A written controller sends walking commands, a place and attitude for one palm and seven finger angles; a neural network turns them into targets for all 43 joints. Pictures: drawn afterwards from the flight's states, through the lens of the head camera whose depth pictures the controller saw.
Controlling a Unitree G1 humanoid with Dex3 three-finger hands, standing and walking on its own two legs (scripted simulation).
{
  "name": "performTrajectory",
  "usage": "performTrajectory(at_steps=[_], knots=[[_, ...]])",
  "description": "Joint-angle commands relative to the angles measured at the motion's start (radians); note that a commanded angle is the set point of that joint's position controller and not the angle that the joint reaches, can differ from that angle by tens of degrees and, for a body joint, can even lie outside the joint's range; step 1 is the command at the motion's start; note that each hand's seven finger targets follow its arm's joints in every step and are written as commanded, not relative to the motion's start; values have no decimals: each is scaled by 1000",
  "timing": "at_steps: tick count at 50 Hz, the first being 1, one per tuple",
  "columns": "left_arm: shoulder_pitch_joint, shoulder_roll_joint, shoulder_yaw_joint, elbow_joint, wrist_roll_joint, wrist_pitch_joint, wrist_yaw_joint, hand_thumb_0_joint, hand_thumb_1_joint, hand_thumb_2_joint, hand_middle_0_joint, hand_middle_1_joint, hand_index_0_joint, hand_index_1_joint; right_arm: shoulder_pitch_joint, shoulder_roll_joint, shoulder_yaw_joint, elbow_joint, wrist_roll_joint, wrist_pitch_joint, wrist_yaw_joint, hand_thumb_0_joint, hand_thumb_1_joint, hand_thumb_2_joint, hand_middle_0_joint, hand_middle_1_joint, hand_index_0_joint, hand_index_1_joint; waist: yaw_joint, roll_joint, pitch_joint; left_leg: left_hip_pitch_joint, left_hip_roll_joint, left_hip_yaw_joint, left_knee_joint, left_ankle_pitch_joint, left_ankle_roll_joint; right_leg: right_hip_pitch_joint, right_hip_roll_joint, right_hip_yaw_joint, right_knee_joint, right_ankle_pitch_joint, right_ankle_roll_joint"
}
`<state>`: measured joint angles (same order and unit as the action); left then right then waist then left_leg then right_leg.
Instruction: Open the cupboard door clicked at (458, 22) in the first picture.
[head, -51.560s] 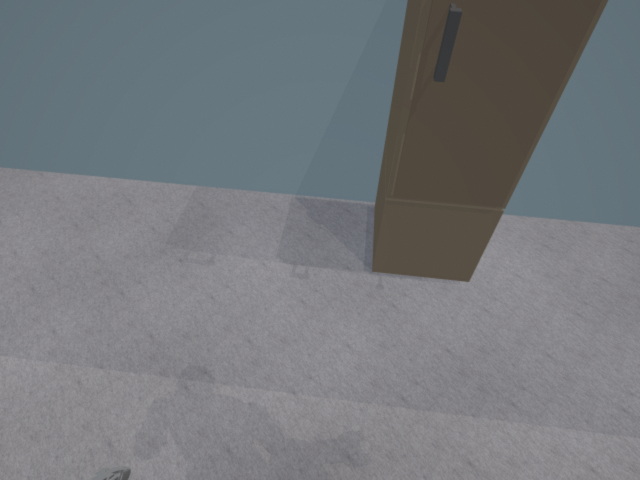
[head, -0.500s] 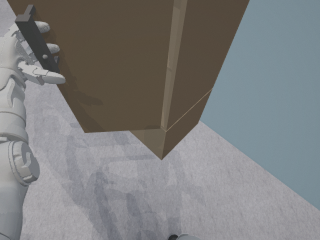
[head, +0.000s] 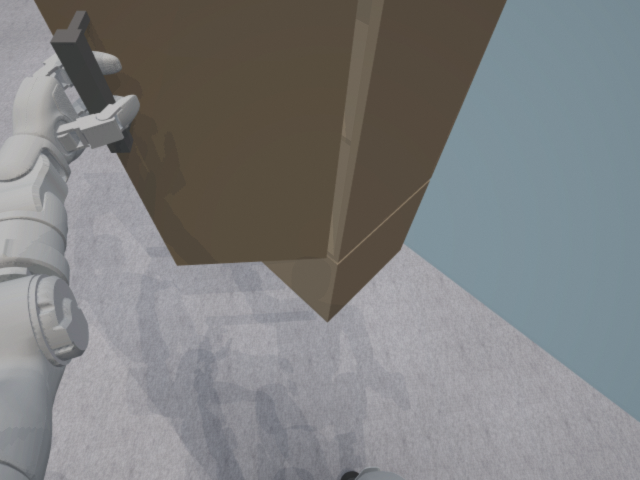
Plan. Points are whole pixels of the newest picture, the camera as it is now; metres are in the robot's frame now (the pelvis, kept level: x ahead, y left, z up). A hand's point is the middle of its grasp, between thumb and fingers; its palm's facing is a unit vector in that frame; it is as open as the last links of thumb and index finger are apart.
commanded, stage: close the thumb around the handle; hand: left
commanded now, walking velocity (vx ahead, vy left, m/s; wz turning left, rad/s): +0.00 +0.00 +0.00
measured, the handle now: (102, 86) +0.56 +0.22 +0.16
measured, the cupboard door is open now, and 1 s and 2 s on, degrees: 49 80 99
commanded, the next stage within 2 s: pull the door open along its arc in 0.18 s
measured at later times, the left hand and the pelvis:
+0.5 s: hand (113, 119) +0.50 +0.20 +0.16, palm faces -0.01 -1.00 +0.00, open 5.9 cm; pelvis +0.01 -0.01 +0.00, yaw -1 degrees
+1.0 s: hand (162, 218) +0.36 +0.13 +0.16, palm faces +0.22 -0.97 +0.10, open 6.5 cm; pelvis +0.01 -0.02 +0.01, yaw -1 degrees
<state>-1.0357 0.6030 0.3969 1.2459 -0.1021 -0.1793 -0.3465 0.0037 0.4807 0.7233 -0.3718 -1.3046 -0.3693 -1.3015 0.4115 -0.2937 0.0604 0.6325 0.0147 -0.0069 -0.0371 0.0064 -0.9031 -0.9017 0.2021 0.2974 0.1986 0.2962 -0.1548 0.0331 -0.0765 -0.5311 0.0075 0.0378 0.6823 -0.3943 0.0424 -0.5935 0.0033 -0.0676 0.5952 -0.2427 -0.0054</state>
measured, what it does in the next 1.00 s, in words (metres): stands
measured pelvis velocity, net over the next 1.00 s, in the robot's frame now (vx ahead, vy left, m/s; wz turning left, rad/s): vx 0.01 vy -0.02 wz -0.02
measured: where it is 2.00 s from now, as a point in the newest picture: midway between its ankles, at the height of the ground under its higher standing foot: outside the picture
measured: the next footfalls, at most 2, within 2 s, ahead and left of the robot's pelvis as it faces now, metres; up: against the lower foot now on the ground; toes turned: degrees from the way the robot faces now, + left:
none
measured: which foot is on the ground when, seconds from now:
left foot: down 0.00-1.00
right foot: down 0.00-1.00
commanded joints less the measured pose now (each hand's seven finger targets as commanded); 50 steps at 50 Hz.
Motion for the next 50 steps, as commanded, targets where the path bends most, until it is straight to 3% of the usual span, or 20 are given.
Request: performTrajectory(at_steps=[1, 3, 5, 7, 8, 10, 12, 14, 15, 19, 22, 28, 34, 37, 38, 39, 40, 45, 47, 50], knots=[[-491, 270, 21, -282, 4, -104, 24, 0, 900, 900, -400, -1350, -400, -1350, 152, -170, -74, -57, -1, -22, -6, 0, -900, -900, 200, 300, 200, 300, 4, 117, -413, 215, 21, -93, -64, 499, -41, 204, 21, 35, 5, 319, -25], [-499, 279, 46, -292, -18, -122, 21, 0, 900, 900, -400, -1350, -400, -1350, 160, -173, -78, -51, -2, -22, -6, 0, -900, -900, 200, 300, 200, 300, 1, 93, -454, 235, 26, -92, -54, 532, -41, 224, 27, 38, 7, 346, -23], [-493, 274, 51, -237, -31, -110, 13, 0, 900, 900, -400, -1350, -400, -1350, 161, -177, -76, -45, 1, -19, -7, 0, -900, -900, 200, 300, 200, 300, -9, 35, -406, 180, 22, -84, -63, 458, -28, 235, 28, 39, -2, 333, -20], [-513, 308, 66, -217, -26, -98, 11, 0, 900, 900, -400, -1350, -400, -1350, 165, -182, -74, -40, 3, -18, -14, 0, -900, -900, 200, 300, 200, 300, -14, 33, -377, 139, 16, -78, -72, 416, -18, 251, 22, 41, -4, 331, -22], [-519, 309, 54, -231, -14, -96, 10, 0, 900, 900, -400, -1350, -400, -1350, 162, -180, -73, -43, 3, -19, -12, 0, -900, -900, 200, 300, 200, 300, -7, 84, -391, 144, 13, -76, -75, 415, -20, 253, 20, 46, -4, 329, -23], [-488, 316, 57, -237, -5, -96, 8, 0, 900, 900, -400, -1350, -400, -1350, 165, -177, -75, -43, 2, -17, -13, 0, -900, -900, 200, 300, 200, 300, 0, 106, -405, 167, 16, -77, -70, 462, -26, 247, 20, 43, -3, 347, -24], [-478, 279, 32, -237, -11, -95, 5, 0, 900, 900, -400, -1350, -400, -1350, 172, -174, -75, -45, 0, -15, -11, 0, -900, -900, 200, 300, 200, 300, -8, 93, -397, 173, 18, -77, -66, 477, -23, 236, 22, 40, -4, 351, -24], [-482, 323, 60, -217, -9, -91, 6, 0, 900, 900, -400, -1350, -400, -1350, 174, -180, -75, -40, 0, -12, -12, 0, -900, -900, 200, 300, 200, 300, -10, 58, -379, 134, 17, -76, -71, 414, -18, 248, 22, 45, -9, 330, -20], [-475, 279, 28, -222, -13, -86, 4, 0, 900, 900, -400, -1350, -400, -1350, 169, -176, -75, -46, 2, -13, -11, 0, -900, -900, 200, 300, 200, 300, -16, 65, -368, 134, 15, -71, -77, 404, -16, 243, 22, 43, -12, 328, -20], [-413, 298, 63, -309, -26, -101, -1, 0, 900, 900, -400, -1350, -400, -1350, 162, -173, -81, -61, 0, -14, -7, 0, -900, -900, 200, 300, 200, 300, 22, 119, -477, 205, 18, -68, -63, 512, -24, 284, 22, 47, 1, 392, -23], [-282, 257, 56, -319, -51, -89, -14, 0, 900, 900, -400, -1350, -400, -1350, 144, -172, -82, -83, 7, -7, -3, 0, -900, -900, 200, 300, 200, 300, 42, 50, -437, 175, 21, -58, -72, 524, -16, 322, 24, 41, -1, 416, -26], [-56, 230, 83, -531, -108, -47, -29, 0, 900, 900, -400, -1350, -400, -1350, 65, -164, -87, -145, 25, -7, 5, 0, -900, -900, 200, 300, 200, 300, 107, 62, -442, 189, 20, -35, -97, 578, -11, 415, 16, 52, -3, 493, -27], [269, 103, 63, -820, -165, 45, -7, 0, 900, 900, -400, -1350, -400, -1350, -41, -135, -87, -211, 43, -24, 19, 0, -900, -900, 200, 300, 200, 300, 164, 31, -391, 229, 21, -21, -129, 656, -15, 479, 7, 46, -13, 553, -27], [402, 90, 88, -962, -180, 93, 20, 0, 900, 900, -400, -1350, -400, -1350, -99, -128, -83, -233, 48, -29, 19, 0, -900, -900, 200, 300, 200, 300, 181, -6, -355, 227, 18, -13, -150, 634, -16, 519, 0, 44, -21, 565, -28], [389, 78, 222, -1090, -221, 105, 163, 0, 900, 900, -400, -1350, -400, -1350, -152, -85, -79, -248, 45, -41, 29, 0, -900, -900, 200, 300, 200, 300, 259, -21, -352, 198, 5, -21, -149, 603, -30, 518, 5, 33, -30, 535, -26], [490, -47, 134, -1086, -209, 130, 230, 0, 900, 900, -400, -1350, -400, -1350, -174, -78, -77, -234, 41, -44, 34, 0, -900, -900, 200, 300, 200, 300, 231, -22, -304, 213, 9, -14, -166, 590, -38, 506, 6, 26, -34, 510, -23], [531, -108, 98, -1149, -206, 142, 270, 0, 900, 900, -400, -1350, -400, -1350, -193, -75, -78, -232, 44, -50, 39, 0, -900, -900, 200, 300, 200, 300, 225, -16, -266, 221, 11, -15, -175, 585, -46, 484, 3, 19, -46, 487, -22], [649, -241, 8, -1411, -121, 206, 485, 0, 900, 900, -400, -1350, -400, -1350, -283, -39, -77, -213, 31, -44, 38, 0, -900, -900, 200, 300, 200, 300, 231, -21, -277, 262, 10, -4, -194, 538, -48, 530, -3, 23, -57, 467, -24], [658, -270, -25, -1451, -85, 244, 564, 0, 900, 900, -400, -1350, -400, -1350, -311, -31, -73, -202, 23, -31, 28, 0, -900, -900, 200, 300, 200, 300, 223, -81, -249, 257, 10, -10, -206, 465, -44, 543, -7, 31, -81, 414, -23], [667, -346, -104, -1538, -26, 310, 668, 0, 900, 900, -400, -1350, -400, -1350, -362, -6, -61, -200, 10, -12, 15, 0, -900, -900, 200, 300, 200, 300, 224, -56, -225, 286, 4, -9, -226, 428, -43, 564, -17, 42, -108, 377, -23]])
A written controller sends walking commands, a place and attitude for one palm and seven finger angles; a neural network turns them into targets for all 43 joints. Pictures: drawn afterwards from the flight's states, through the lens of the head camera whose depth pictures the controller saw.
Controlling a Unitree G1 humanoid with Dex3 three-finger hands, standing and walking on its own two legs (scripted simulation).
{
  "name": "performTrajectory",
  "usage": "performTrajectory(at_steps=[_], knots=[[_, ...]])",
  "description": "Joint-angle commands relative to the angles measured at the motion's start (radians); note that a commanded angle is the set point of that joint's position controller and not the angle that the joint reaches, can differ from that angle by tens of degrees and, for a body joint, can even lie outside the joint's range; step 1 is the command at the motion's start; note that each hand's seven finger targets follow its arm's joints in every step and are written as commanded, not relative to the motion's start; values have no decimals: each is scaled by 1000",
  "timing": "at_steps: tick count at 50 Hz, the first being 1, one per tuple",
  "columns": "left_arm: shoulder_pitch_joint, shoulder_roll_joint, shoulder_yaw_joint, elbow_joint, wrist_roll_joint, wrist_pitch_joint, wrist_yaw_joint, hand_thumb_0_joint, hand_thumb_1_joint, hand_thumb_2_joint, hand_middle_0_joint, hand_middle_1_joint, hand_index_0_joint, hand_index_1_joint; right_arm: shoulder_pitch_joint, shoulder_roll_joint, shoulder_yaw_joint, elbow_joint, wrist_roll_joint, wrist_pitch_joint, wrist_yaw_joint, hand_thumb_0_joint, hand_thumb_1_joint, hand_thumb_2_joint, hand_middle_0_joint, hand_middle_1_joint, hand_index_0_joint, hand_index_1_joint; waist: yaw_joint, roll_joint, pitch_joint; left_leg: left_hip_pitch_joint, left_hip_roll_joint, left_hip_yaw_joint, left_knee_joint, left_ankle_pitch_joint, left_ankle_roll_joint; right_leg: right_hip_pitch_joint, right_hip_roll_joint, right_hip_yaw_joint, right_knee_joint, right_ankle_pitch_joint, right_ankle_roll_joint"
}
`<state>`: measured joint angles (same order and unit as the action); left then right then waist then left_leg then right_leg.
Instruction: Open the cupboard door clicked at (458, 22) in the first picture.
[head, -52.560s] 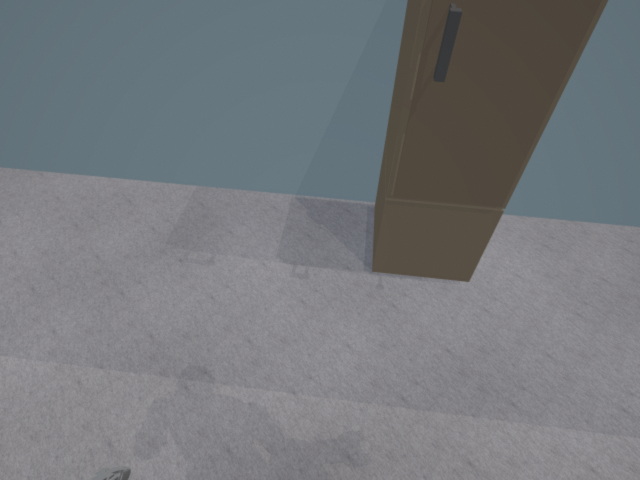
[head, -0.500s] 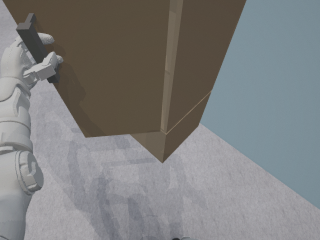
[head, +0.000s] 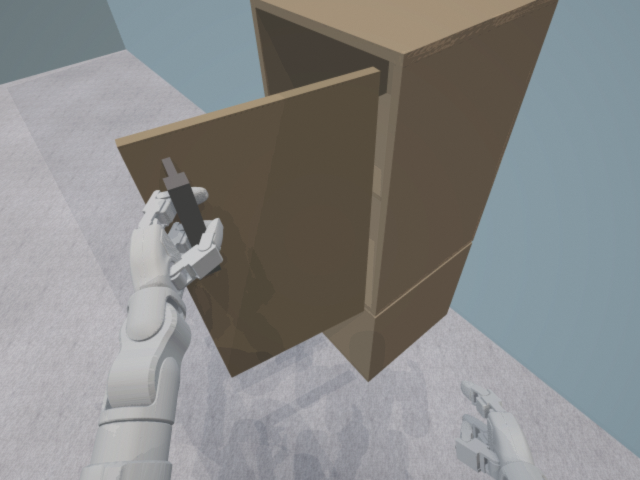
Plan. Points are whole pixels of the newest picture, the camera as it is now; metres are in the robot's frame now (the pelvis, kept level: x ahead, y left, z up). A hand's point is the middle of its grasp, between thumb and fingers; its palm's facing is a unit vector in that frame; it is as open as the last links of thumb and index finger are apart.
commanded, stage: pull the door open along its arc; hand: left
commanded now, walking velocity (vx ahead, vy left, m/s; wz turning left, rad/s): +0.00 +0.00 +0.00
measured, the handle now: (190, 218) +0.39 +0.19 +0.15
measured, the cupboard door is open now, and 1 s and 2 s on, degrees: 80 99 100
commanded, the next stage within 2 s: open thumb and fingers to let go in 0.40 s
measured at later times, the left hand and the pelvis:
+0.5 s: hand (281, 291) +0.28 +0.06 +0.15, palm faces +0.35 -0.94 +0.02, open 6.4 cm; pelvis -0.01 -0.03 +0.00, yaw +3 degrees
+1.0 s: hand (272, 280) +0.29 +0.07 +0.16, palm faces +0.38 -0.93 -0.01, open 12.3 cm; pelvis -0.04 -0.01 +0.01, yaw +4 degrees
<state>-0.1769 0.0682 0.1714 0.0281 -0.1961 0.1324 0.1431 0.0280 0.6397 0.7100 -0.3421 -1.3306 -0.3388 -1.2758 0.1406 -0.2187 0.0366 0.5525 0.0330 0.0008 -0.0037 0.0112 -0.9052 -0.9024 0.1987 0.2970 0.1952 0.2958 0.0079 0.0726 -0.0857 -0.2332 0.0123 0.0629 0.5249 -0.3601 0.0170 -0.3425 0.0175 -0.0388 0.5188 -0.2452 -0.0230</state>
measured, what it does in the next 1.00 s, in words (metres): stands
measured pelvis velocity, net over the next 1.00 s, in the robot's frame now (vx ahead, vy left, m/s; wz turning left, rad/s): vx -0.04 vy -0.01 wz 0.07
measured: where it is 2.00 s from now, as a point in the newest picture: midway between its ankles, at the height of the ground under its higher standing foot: outside the picture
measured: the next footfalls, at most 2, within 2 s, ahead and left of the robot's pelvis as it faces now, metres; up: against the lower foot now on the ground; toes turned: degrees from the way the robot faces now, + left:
none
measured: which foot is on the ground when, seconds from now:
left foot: down 0.00-1.00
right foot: down 0.00-1.00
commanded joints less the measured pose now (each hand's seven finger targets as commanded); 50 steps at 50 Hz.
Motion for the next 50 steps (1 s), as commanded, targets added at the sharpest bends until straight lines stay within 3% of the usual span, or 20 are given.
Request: performTrajectory(at_steps=[1, 2, 3, 5, 7, 8, 12, 17, 21, 22, 25, 29, 36, 39, 42, 45, 47, 50], knots=[[-178, 155, 85, -338, 88, 25, 209, 0, 900, 900, -400, -1350, -400, -1350, -106, -72, -31, -118, -12, -11, -22, 0, -900, -900, 200, 300, 200, 300, 62, -77, -202, -2, -2, -36, -74, 392, -17, 315, -34, 16, -40, 373, -7], [-175, 146, 66, -341, 111, 48, 241, 0, 900, 900, -400, -1350, -400, -1350, -118, -72, -30, -116, -16, -2, -25, 0, -900, -900, 200, 300, 200, 300, 58, -109, -186, 2, -1, -39, -77, 370, -14, 317, -39, 21, -60, 348, -6], [-185, 130, 45, -361, 129, 71, 270, 0, 900, 900, -400, -1350, -400, -1350, -135, -66, -26, -113, -19, 6, -29, 0, -900, -900, 200, 300, 200, 300, 58, -80, -176, 10, -4, -37, -82, 361, -13, 318, -43, 27, -72, 333, -6], [-178, 88, -5, -378, 156, 101, 301, 0, 900, 900, -400, -1350, -400, -1350, -142, -58, -22, -103, -30, 17, -36, 0, -900, -900, 200, 300, 200, 300, 50, -103, -172, 29, -5, -39, -84, 370, -11, 336, -47, 32, -85, 350, -6], [-139, 31, -67, -391, 163, 115, 302, 0, 900, 900, -400, -1350, -400, -1350, -151, -57, -21, -104, -36, 26, -41, 0, -900, -900, 200, 300, 200, 300, 49, -136, -171, 44, -4, -42, -84, 370, -8, 345, -48, 31, -95, 360, -7], [-139, 29, -76, -408, 161, 114, 299, 0, 900, 900, -400, -1350, -400, -1350, -153, -57, -21, -101, -39, 28, -45, 0, -900, -900, 200, 300, 200, 300, 46, -131, -177, 56, -6, -39, -84, 371, -6, 350, -50, 37, -100, 375, -4], [-62, -69, -192, -478, 166, 101, 279, 0, 900, 900, -400, -1350, -400, -1350, -167, -48, -22, -109, -47, 29, -41, 0, -900, -900, 200, 300, 200, 300, 47, -118, -171, 84, -6, -45, -81, 397, -6, 359, -51, 30, -95, 424, -4], [23, -125, -280, -542, 187, 92, 289, 0, 900, 900, -400, -1350, -400, -1350, -182, -38, -25, -115, -52, 26, -26, 0, -900, -900, 200, 300, 200, 300, 51, -139, -133, 83, -9, -55, -73, 377, -4, 341, -58, 33, -106, 405, 0], [18, -181, -351, -572, 221, 95, 337, 0, 900, 900, -400, -1350, -400, -1350, -198, -28, -30, -115, -59, 18, -12, 0, -900, -900, 200, 300, 200, 300, 50, -127, -117, 87, -14, -60, -61, 348, -2, 311, -63, 38, -120, 320, -4], [18, -198, -376, -567, 236, 97, 350, 0, 900, 900, -400, -1350, -400, -1350, -198, -27, -33, -109, -59, 16, -6, 0, -900, -900, 200, 300, 200, 300, 47, -160, -111, 86, -13, -65, -57, 348, -2, 304, -63, 37, -127, 303, -5], [-154, -153, -333, -487, 258, 97, 396, 0, 900, 900, -400, -1350, -400, -1350, -203, -24, -29, -78, -62, 17, -16, 0, -900, -900, 200, 300, 200, 300, 33, -176, -97, 80, -26, -64, -50, 298, 4, 273, -70, 56, -157, 211, -2], [-180, -169, -326, -429, 240, 89, 403, 0, 620, 780, -380, -1320, -380, -1320, -208, -17, -26, -70, -59, 16, -27, 0, -900, -900, 200, 300, 200, 300, 43, -160, -112, 89, -30, -65, -63, 273, 4, 284, -73, 63, -179, 150, -4], [-273, -194, -342, -359, 236, 69, 382, 0, 130, 570, -345, -1268, -345, -1268, -207, -14, -23, -57, -59, 14, -37, 0, -900, -900, 200, 300, 200, 300, 34, -146, -118, 106, -26, -69, -88, 263, 3, 276, -64, 41, -179, 121, -8], [-298, -223, -364, -296, 236, 76, 371, 0, -80, 480, -330, -1245, -330, -1245, -205, -14, -18, -51, -55, 17, -37, 0, -900, -900, 200, 300, 200, 300, 27, -148, -71, 97, -24, -78, -102, 239, 1, 247, -61, 30, -188, 77, -11], [-370, -207, -352, -266, 240, 79, 375, 0, -290, 390, -315, -1222, -315, -1222, -216, -14, -18, -43, -50, 17, -41, 0, -900, -900, 200, 300, 200, 300, 27, -159, -62, 96, -24, -83, -114, 198, -1, 231, -61, 32, -210, -1, -13], [-416, -240, -366, -224, 239, 82, 391, 0, -500, 300, -300, -1200, -300, -1200, -218, -11, -16, -38, -51, 12, -39, 0, -900, -900, 200, 300, 200, 300, 28, -125, -63, 94, -26, -88, -121, 183, -6, 219, -58, 18, -191, -7, -19], [-416, -247, -366, -190, 244, 82, 404, 0, -500, 300, -300, -1200, -300, -1200, -215, -10, -19, -30, -51, 12, -36, 0, -900, -900, 200, 300, 200, 300, 30, -138, -62, 88, -21, -93, -130, 184, -11, 220, -53, 7, -184, -2, -21], [-451, -267, -377, -186, 251, 76, 424, 0, -500, 300, -275, -1050, -275, -1050, -208, -10, -21, -29, -55, 11, -32, 0, -900, -900, 200, 300, 200, 300, 30, -126, -95, 93, -20, -94, -134, 208, -16, 230, -48, -3, -155, 38, -24]])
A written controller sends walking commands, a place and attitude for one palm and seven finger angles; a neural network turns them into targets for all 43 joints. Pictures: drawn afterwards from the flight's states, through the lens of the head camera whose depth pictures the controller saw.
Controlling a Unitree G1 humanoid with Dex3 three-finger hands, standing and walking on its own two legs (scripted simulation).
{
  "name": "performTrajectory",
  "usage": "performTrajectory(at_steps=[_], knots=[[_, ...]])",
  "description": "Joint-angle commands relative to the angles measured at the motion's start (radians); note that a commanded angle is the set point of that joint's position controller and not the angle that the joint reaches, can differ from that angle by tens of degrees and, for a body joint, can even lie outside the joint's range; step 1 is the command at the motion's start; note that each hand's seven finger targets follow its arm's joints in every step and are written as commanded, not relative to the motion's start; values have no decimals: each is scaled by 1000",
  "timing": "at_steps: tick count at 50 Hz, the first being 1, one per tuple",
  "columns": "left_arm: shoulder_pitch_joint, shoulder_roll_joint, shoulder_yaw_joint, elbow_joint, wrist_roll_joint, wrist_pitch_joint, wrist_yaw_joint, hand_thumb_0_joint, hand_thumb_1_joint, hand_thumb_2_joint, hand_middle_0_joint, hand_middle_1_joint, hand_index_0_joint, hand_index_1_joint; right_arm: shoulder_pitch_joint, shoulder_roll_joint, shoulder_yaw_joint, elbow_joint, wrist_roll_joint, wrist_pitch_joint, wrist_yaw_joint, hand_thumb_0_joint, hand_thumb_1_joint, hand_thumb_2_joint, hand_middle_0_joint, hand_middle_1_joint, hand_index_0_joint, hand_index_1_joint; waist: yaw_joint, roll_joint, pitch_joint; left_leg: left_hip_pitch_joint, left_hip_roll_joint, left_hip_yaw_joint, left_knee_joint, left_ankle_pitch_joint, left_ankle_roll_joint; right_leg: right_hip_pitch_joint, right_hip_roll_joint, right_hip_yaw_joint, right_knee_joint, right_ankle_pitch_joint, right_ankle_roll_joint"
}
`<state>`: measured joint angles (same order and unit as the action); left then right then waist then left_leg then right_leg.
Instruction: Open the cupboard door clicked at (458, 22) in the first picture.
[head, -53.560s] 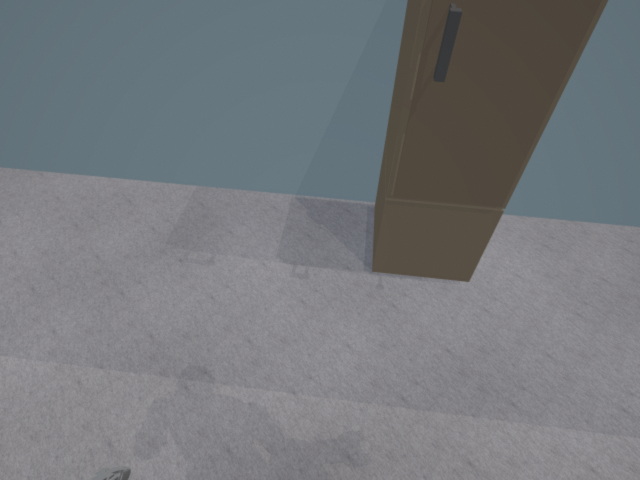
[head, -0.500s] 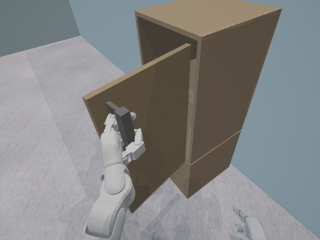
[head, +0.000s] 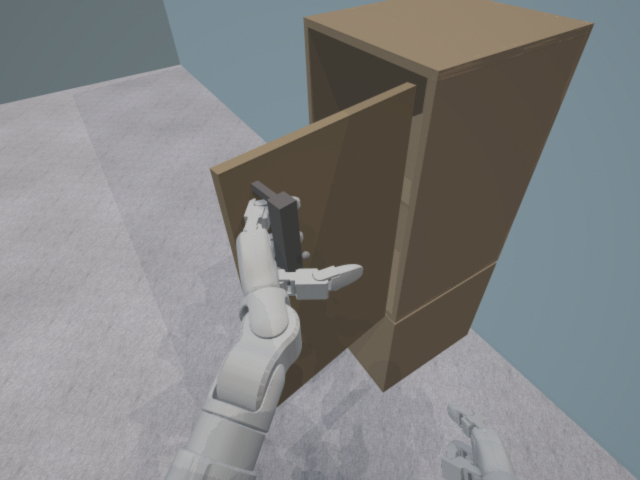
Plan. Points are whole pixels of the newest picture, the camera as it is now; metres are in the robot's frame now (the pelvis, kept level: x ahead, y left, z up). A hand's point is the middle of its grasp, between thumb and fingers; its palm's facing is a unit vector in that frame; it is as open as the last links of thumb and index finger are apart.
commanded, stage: open thumb and fingers to let go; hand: left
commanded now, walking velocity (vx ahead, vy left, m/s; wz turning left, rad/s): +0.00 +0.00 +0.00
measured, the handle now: (277, 238) +0.37 +0.10 +0.14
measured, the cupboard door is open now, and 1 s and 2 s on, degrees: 99 100 100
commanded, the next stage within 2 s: slide the hand sideways off the handle in 0.32 s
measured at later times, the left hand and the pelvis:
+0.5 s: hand (308, 261) +0.33 +0.05 +0.14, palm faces +0.18 -0.98 -0.06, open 15.1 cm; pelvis +0.00 +0.01 +0.00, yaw -1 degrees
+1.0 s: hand (282, 295) +0.28 +0.07 +0.14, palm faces -0.09 -0.99 -0.04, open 16.3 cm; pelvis +0.01 -0.01 +0.00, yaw -2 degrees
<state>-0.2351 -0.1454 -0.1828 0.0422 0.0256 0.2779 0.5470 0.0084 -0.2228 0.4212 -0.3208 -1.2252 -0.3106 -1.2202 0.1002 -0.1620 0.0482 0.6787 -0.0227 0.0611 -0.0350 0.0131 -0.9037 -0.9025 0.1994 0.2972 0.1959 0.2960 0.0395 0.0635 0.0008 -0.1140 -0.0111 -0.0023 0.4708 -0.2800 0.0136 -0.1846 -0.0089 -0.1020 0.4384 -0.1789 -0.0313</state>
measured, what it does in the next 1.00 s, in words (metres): stands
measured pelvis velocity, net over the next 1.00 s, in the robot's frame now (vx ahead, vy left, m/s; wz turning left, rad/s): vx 0.01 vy -0.01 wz -0.03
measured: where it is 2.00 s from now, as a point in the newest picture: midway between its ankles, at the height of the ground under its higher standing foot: outside the picture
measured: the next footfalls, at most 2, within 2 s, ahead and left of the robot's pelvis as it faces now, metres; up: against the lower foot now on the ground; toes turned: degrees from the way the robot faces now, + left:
none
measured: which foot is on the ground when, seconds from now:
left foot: down 0.00-1.00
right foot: down 0.00-1.00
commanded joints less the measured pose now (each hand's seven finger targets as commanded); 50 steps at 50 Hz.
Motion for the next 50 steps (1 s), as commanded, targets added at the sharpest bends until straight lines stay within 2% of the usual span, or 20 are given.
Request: performTrajectory(at_steps=[1, 2, 11, 12, 15, 21, 22, 23, 24, 26, 27, 29, 32, 33, 35, 38, 42, 44, 49, 50], knots=[[-386, -59, -26, -197, 33, -71, 24, 0, -500, 300, -267, -1000, -267, -1000, -161, -68, -35, -155, 0, -48, 3, 0, -900, -900, 200, 300, 200, 300, -1, -141, -199, -23, 7, -31, -80, 148, -16, 83, -20, 54, -66, -9, -17], [-376, -65, -36, -181, 38, -71, 26, 0, -500, 300, -258, -950, -258, -950, -168, -67, -36, -154, 3, -43, 6, 0, -900, -900, 200, 300, 200, 300, 5, -106, -185, -31, 8, -31, -84, 147, -21, 77, -19, 54, -61, -10, -20], [-402, -71, -31, -184, 29, -84, 52, 0, -500, 300, -183, -500, -183, -500, -168, -70, -40, -152, -2, -30, 17, 0, -900, -900, 200, 300, 200, 300, 5, -141, -197, -35, 16, -27, -79, 163, -25, 79, -13, 50, -52, -1, -21], [-403, -75, -33, -152, 31, -81, 53, 0, -500, 300, -175, -450, -175, -450, -172, -69, -39, -145, 0, -28, 16, 0, -900, -900, 200, 300, 200, 300, 3, -146, -166, -46, 17, -30, -81, 143, -25, 64, -13, 50, -64, -24, -21], [-414, -88, -44, -182, 37, -85, 61, 0, -500, 300, -150, -300, -150, -300, -171, -68, -41, -148, -2, -29, 20, 0, -900, -900, 200, 300, 200, 300, 4, -112, -186, -40, 16, -28, -80, 146, -27, 68, -13, 51, -52, -21, -24], [-417, -59, -14, -168, 31, -78, 66, 0, -500, 300, -150, -300, -150, -300, -177, -66, -39, -148, -1, -25, 16, 0, -900, -900, 200, 300, 200, 300, 6, -157, -180, -50, 9, -23, -74, 109, -17, 63, -18, 61, -78, -72, -18], [-366, -6, -216, -129, 99, -119, -157, 0, -500, 300, -150, -300, -150, -300, -85, -109, -33, -133, -6, -11, 12, 0, -900, -900, 200, 300, 200, 300, -76, -230, -109, -24, 11, -29, -85, 134, 7, 27, -13, 85, -47, 20, -18], [-452, 93, -119, -195, 57, -161, -273, 0, -500, 300, -150, -300, -150, -300, -87, -104, -35, -175, 9, -8, -6, 0, -900, -900, 200, 300, 200, 300, -50, -156, -197, -11, 5, -14, -82, 145, 11, 65, -15, 83, -33, 64, -21], [-480, 154, -84, -190, 46, -185, -340, 0, -500, 300, -150, -300, -150, -300, -82, -104, -28, -185, 9, -5, -25, 0, -900, -900, 200, 300, 200, 300, -40, -147, -239, -6, -3, -15, -81, 158, 15, 103, -16, 84, -19, 95, -23], [-494, 172, -84, -187, 5, -205, -466, 0, -500, 300, -150, -300, -150, -300, -95, -101, -12, -210, 18, -12, -47, 0, -900, -900, 200, 300, 200, 300, -47, -102, -232, 2, -8, -13, -78, 137, 18, 102, -19, 80, -22, 93, -24], [-496, 154, -103, -138, -35, -197, -532, 0, -500, 300, -150, -300, -150, -300, -103, -103, -2, -212, 29, -19, -52, 0, -900, -900, 200, 300, 200, 300, -58, -36, -179, -2, -8, -15, -82, 101, 14, 62, -18, 79, -29, 55, -28], [-505, 164, -23, -122, -139, -170, -579, 0, -500, 300, -150, -300, -150, -300, -126, -105, 12, -219, 42, -48, -61, 0, -900, -900, 200, 300, 200, 300, -45, -66, -154, -26, -7, -34, -94, 59, 5, 56, -9, 65, -39, -4, -26], [-404, 136, 43, -122, -224, -136, -570, 0, -500, 300, -150, -300, -150, -300, -148, -107, 17, -232, 51, -91, -49, 0, -900, -900, 200, 300, 200, 300, -4, -124, -140, -60, -4, -48, -102, 35, -5, 56, 0, 47, -39, -59, -18], [-380, 136, 62, -143, -236, -138, -556, 0, -500, 300, -150, -300, -150, -300, -141, -110, 15, -232, 52, -101, -41, 0, -900, -900, 200, 300, 200, 300, -3, -153, -151, -62, -1, -49, -103, 40, -9, 59, 0, 39, -33, -58, -15], [-313, 144, 75, -206, -225, -151, -524, 0, -500, 300, -150, -300, -150, -300, -137, -110, 6, -244, 48, -113, -22, 0, -900, -900, 200, 300, 200, 300, 13, -165, -182, -56, 2, -39, -93, 79, -8, 73, 1, 43, -25, -27, -11], [-202, 179, 69, -299, -153, -178, -479, 0, -500, 300, -150, -300, -150, -300, -117, -109, -3, -263, 43, -104, 10, 0, -900, -900, 200, 300, 200, 300, 27, -84, -176, -64, 5, -21, -91, 114, -14, 75, -5, 55, -14, 7, -16], [-108, 273, 112, -367, -108, -167, -483, 0, -500, 300, -150, -300, -150, -300, -116, -115, -9, -282, 42, -79, 15, 0, -900, -900, 200, 300, 200, 300, 25, -134, -162, -81, 9, -2, -80, 113, 5, 106, -10, 87, -37, 22, -11], [-76, 275, 104, -445, -108, -153, -502, 0, -500, 300, -150, -300, -150, -300, -132, -110, -5, -305, 44, -74, 10, 0, -900, -900, 200, 300, 200, 300, 25, -90, -169, -72, 5, 6, -80, 110, 9, 117, -12, 93, -40, 28, -10], [25, 295, 139, -534, -154, -129, -535, 0, -500, 300, -150, -300, -150, -300, -135, -109, 3, -308, 48, -90, -4, 0, -900, -900, 200, 300, 200, 300, 14, -114, -153, -59, 7, 4, -69, 114, 12, 116, -6, 91, -57, 29, 0], [32, 285, 125, -550, -158, -127, -544, 0, -500, 300, -150, -300, -150, -300, -137, -111, 3, -308, 48, -95, -7, 0, -900, -900, 200, 300, 200, 300, 10, -96, -147, -51, 6, 6, -65, 114, 13, 105, -6, 92, -60, 26, 1]])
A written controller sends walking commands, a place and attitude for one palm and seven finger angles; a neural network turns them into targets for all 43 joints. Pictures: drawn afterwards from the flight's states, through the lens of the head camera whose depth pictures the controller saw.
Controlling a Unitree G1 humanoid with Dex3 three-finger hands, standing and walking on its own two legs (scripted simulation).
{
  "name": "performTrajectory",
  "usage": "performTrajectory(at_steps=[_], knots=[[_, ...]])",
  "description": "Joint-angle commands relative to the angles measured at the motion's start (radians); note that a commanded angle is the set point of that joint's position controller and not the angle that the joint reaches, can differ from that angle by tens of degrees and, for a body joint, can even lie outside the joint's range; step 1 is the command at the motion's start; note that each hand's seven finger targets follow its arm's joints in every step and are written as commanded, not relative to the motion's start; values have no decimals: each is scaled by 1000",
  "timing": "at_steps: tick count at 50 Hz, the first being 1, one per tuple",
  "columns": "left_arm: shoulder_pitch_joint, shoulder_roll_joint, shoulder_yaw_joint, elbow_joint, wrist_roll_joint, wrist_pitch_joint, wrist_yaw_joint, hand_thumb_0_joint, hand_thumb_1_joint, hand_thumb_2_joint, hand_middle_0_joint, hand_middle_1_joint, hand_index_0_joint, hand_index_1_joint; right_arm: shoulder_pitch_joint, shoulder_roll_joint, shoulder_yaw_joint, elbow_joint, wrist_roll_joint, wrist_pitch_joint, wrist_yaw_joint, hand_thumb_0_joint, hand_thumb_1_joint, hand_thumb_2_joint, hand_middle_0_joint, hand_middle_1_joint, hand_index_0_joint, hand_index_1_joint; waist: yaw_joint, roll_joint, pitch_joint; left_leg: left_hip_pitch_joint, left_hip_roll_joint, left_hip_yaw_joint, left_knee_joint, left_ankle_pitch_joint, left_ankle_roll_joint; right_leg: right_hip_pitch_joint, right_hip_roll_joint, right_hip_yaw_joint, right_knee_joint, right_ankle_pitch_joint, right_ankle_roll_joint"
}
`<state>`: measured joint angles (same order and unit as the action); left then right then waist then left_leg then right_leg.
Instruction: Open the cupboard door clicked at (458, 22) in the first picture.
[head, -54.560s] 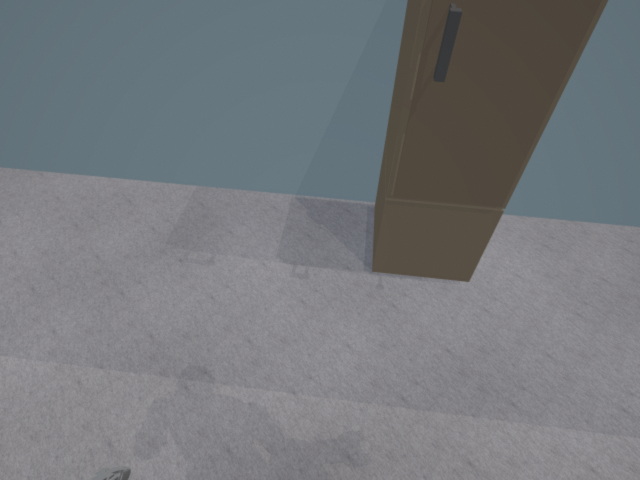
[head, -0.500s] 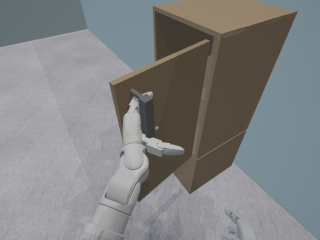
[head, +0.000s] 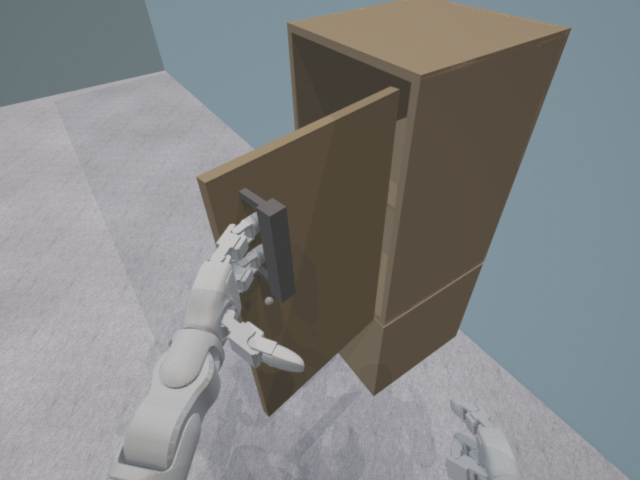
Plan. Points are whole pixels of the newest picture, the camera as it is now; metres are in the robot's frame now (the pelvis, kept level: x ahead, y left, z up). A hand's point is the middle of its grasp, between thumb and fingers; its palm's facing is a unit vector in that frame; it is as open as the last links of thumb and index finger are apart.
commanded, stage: slide the hand sideways off the handle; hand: left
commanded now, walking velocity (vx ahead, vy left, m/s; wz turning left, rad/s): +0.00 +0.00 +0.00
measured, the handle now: (266, 246) +0.36 +0.11 +0.14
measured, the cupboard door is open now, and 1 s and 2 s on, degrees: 100 100 100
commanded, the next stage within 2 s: draw the hand back to the body in 0.62 s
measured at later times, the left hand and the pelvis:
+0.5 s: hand (216, 341) +0.22 +0.13 +0.14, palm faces -0.01 -1.00 -0.06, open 16.3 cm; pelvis +0.02 -0.01 +0.00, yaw +1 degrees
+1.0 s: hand (175, 340) +0.21 +0.17 +0.14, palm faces +0.01 -1.00 -0.09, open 16.3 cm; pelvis +0.01 +0.00 +0.00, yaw +1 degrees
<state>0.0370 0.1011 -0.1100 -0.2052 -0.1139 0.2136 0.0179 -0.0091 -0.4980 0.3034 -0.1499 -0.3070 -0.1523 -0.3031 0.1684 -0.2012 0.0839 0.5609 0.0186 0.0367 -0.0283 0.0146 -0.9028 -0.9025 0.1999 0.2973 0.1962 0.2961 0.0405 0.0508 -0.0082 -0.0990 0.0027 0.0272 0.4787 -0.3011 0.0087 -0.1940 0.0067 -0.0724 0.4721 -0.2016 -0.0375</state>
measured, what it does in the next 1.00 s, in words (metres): stands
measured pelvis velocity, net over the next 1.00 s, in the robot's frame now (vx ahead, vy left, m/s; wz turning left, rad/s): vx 0.01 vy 0.00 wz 0.02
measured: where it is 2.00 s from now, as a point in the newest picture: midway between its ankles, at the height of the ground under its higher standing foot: outside the picture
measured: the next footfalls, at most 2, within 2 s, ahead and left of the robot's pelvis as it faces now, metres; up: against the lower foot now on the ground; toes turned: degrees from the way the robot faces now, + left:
none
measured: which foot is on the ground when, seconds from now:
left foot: down 0.00-1.00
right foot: down 0.00-1.00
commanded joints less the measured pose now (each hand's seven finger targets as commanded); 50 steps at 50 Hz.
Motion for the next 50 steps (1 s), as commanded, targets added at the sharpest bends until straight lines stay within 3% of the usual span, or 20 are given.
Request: performTrajectory(at_steps=[1, 3, 7, 13, 16, 17, 26, 27, 34, 36, 38, 40, 41, 42, 44, 48, 50], knots=[[-233, 39, 52, -327, -23, -62, -20, 0, -500, 300, -150, -300, -150, -300, -199, -72, -32, -191, 6, -79, -15, 0, -900, -900, 200, 300, 200, 300, 6, -86, -144, -61, -8, -28, -71, 143, 18, 116, -21, 59, -88, 61, 8], [-170, 41, 52, -352, -26, -67, -30, 0, -500, 300, -150, -300, -150, -300, -188, -75, -33, -190, 7, -90, -12, 0, -900, -900, 200, 300, 200, 300, 6, -58, -140, -60, -7, -30, -71, 157, 14, 113, -19, 52, -76, 79, 6], [-52, 83, 94, -367, -27, -65, -53, 0, -500, 300, -150, -300, -150, -300, -170, -81, -34, -187, 5, -99, -13, 0, -900, -900, 200, 300, 200, 300, 12, -65, -128, -71, -8, -26, -58, 185, 16, 115, -19, 51, -63, 131, 9], [36, 97, 115, -437, -47, -77, -92, 0, -500, 300, -150, -300, -150, -300, -160, -86, -35, -200, 6, -125, -18, 0, -900, -900, 200, 300, 200, 300, 7, -78, -111, -75, -5, -31, -46, 204, 20, 99, -17, 42, -47, 170, 14], [84, 130, 153, -479, -57, -94, -108, 0, -500, 300, -150, -300, -150, -300, -149, -90, -38, -203, 7, -147, -21, 0, -900, -900, 200, 300, 200, 300, 11, -78, -135, -72, -5, -31, -34, 217, 20, 109, -16, 42, -36, 188, 15], [120, 131, 159, -475, -63, -98, -114, 0, -500, 300, -150, -300, -150, -300, -146, -90, -37, -202, 9, -152, -20, 0, -900, -900, 200, 300, 200, 300, 15, -35, -121, -73, -6, -30, -32, 220, 18, 98, -15, 38, -33, 187, 11], [244, 161, 201, -522, -95, -139, -164, 0, -500, 300, -150, -300, -150, -300, -118, -102, -41, -202, 15, -214, -25, 0, -900, -900, 200, 300, 200, 300, 11, -62, -93, -108, -4, -40, -15, 189, 19, 71, -15, 27, -27, 145, 18], [259, 171, 211, -501, -97, -139, -168, 0, -500, 300, -150, -300, -150, -300, -120, -104, -40, -195, 16, -220, -25, 0, -900, -900, 200, 300, 200, 300, 12, -34, -65, -115, -4, -41, -16, 176, 18, 56, -15, 28, -33, 122, 14], [167, 193, 239, -463, -117, -170, -169, 0, -500, 300, -150, -300, -150, -300, -111, -110, -43, -169, 17, -276, -43, 0, -900, -900, 200, 300, 200, 300, -2, -90, -38, -142, -7, -57, 2, 77, 22, 10, -26, 61, -78, -69, 24], [134, 175, 213, -468, -114, -176, -170, 0, -500, 300, -150, -300, -150, -300, -116, -110, -42, -168, 18, -293, -44, 0, -900, -900, 200, 300, 200, 300, -3, -44, -41, -139, -11, -57, 1, 62, 21, 3, -31, 63, -82, -100, 23], [128, 212, 254, -452, -114, -179, -163, 0, -500, 300, -150, -300, -150, -300, -116, -109, -41, -158, 19, -302, -46, 0, -900, -900, 200, 300, 200, 300, 4, -27, -57, -140, -11, -57, -6, 50, 17, 19, -35, 67, -86, -126, 21], [158, 230, 277, -461, -112, -178, -165, 0, -500, 300, -150, -300, -150, -300, -113, -108, -41, -161, 19, -308, -46, 0, -900, -900, 200, 300, 200, 300, 18, -15, -87, -137, -11, -58, -13, 79, 17, 49, -32, 56, -67, -70, 18], [160, 223, 273, -457, -115, -176, -171, 0, -500, 300, -150, -300, -150, -300, -112, -109, -39, -163, 17, -311, -46, 0, -900, -900, 200, 300, 200, 300, 19, -38, -98, -138, -10, -58, -15, 101, 18, 62, -30, 51, -57, -29, 19], [194, 247, 310, -438, -121, -171, -174, 0, -500, 300, -150, -300, -150, -300, -113, -110, -39, -158, 16, -311, -44, 0, -900, -900, 200, 300, 200, 300, 29, -26, -103, -142, -9, -58, -16, 115, 15, 79, -30, 49, -53, -8, 16], [194, 250, 328, -418, -139, -158, -191, 0, -500, 300, -150, -300, -150, -300, -114, -112, -37, -153, 18, -306, -47, 0, -900, -900, 200, 300, 200, 300, 27, -63, -91, -149, -6, -56, -21, 129, 16, 82, -27, 44, -51, 27, 20], [181, 253, 353, -418, -163, -138, -214, 0, -500, 300, -150, -300, -150, -300, -125, -119, -38, -151, 25, -309, -47, 0, -900, -900, 200, 300, 200, 300, 25, -42, -73, -141, -5, -54, -27, 141, 14, 72, -22, 32, -51, 47, 20], [179, 233, 325, -451, -165, -137, -226, 0, -500, 300, -150, -300, -150, -300, -123, -121, -37, -159, 28, -317, -43, 0, -900, -900, 200, 300, 200, 300, 21, -12, -78, -129, -6, -57, -31, 145, 11, 64, -17, 18, -39, 61, 18]])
